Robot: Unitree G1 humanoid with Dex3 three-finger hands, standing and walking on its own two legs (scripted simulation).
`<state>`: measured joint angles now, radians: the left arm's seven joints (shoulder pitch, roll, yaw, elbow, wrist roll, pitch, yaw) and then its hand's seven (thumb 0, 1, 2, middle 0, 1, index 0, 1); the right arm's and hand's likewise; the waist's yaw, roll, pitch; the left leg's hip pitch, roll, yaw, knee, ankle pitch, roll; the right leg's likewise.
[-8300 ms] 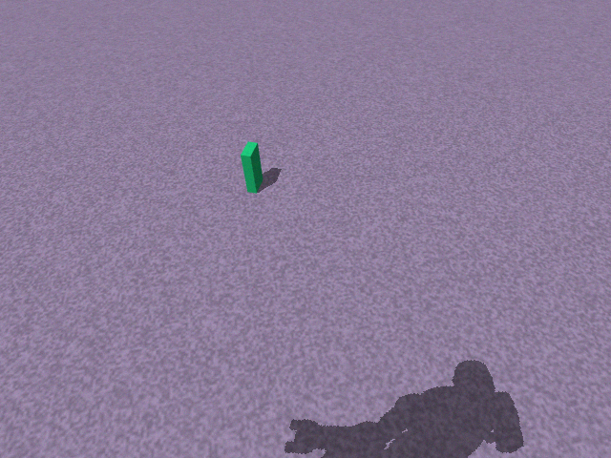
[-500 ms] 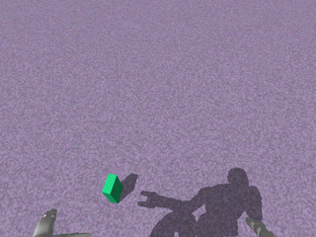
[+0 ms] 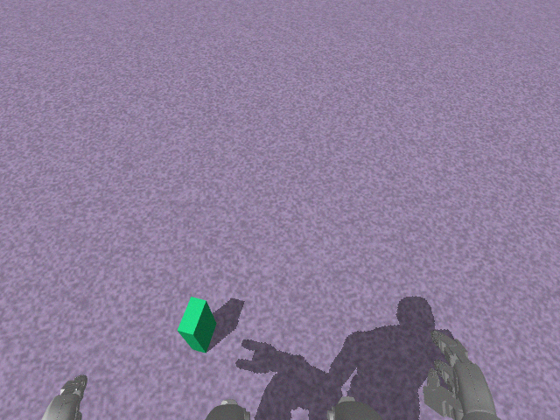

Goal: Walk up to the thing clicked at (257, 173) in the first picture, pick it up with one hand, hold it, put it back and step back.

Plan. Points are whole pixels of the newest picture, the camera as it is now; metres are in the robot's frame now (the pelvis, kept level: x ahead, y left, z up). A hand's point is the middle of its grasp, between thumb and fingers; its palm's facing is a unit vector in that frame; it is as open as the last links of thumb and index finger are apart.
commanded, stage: go down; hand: left
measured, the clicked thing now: (199, 326) +0.43 +0.24 -0.60
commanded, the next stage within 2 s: none
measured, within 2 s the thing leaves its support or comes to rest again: neither
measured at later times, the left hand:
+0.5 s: hand (93, 411) +0.17 +0.31 -0.16, palm faces +0.16 -0.94 -0.30, open 17.1 cm
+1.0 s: hand (77, 357) +0.27 +0.39 -0.22, palm faces +0.22 -0.96 -0.18, open 17.7 cm
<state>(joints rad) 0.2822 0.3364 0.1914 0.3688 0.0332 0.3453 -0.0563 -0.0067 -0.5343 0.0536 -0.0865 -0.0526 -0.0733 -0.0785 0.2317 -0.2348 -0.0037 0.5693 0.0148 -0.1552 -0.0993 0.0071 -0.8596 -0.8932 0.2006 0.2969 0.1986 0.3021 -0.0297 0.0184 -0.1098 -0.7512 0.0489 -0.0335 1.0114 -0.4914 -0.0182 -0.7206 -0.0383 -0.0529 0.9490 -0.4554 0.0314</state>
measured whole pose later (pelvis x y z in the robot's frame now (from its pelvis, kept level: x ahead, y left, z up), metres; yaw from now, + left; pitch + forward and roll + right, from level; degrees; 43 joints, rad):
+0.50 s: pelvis -0.02 +0.00 -0.06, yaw +0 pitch +21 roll -3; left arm 0.15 0.43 0.37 0.53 -0.04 0.09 -0.17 -0.01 -0.48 0.08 -0.08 -0.06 -0.07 -0.08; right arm 0.22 -0.25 0.00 0.57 0.00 -0.25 -0.10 0.01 -0.90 -0.90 0.20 0.30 0.20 0.30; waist -0.03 -0.01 -0.14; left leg -1.10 0.05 -0.06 1.30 -0.57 -0.02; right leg -1.07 -0.04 -0.06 1.25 -0.54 0.02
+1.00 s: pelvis -0.07 +0.00 -0.19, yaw -3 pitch +32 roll -5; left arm -0.35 0.73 0.73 0.99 -0.15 -0.32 -0.55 -0.01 -0.59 0.08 -0.03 -0.06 -0.04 -0.07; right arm 0.14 -0.31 0.06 0.66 -0.02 -0.20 -0.08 0.01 -0.92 -0.90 0.20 0.30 0.20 0.30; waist -0.04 -0.02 -0.15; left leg -1.72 0.04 -0.10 1.81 -0.66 -0.03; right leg -1.68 -0.04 -0.06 1.74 -0.63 0.02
